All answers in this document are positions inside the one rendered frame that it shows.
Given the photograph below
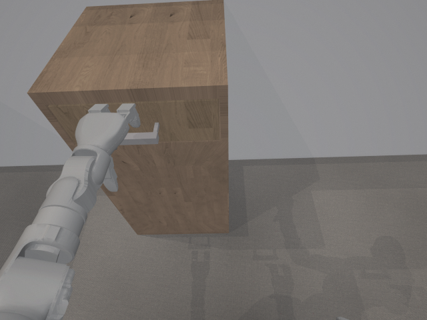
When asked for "left robot forearm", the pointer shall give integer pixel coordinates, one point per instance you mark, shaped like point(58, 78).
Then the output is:
point(54, 234)

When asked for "cabinet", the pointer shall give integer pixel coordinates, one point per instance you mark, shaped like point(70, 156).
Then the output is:
point(151, 52)

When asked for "handle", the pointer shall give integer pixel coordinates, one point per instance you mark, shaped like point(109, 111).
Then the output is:
point(142, 138)

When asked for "left robot hand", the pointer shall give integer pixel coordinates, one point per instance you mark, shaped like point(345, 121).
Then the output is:
point(107, 130)

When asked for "drawer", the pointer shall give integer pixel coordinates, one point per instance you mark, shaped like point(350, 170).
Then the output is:
point(179, 120)

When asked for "robot left upper arm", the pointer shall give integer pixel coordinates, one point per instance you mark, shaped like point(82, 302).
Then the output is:
point(35, 290)

